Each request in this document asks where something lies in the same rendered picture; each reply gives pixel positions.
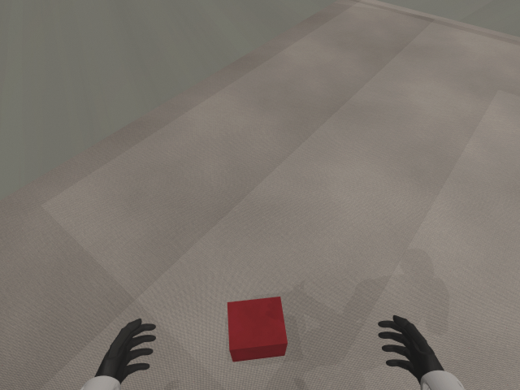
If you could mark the robot right forearm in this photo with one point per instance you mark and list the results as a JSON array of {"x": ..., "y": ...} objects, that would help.
[{"x": 440, "y": 380}]

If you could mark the right robot hand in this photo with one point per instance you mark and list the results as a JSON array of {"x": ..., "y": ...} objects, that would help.
[{"x": 422, "y": 358}]

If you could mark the carton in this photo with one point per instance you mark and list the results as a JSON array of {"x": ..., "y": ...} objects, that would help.
[{"x": 256, "y": 329}]

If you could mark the left robot hand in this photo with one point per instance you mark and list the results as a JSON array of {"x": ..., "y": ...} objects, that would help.
[{"x": 114, "y": 364}]

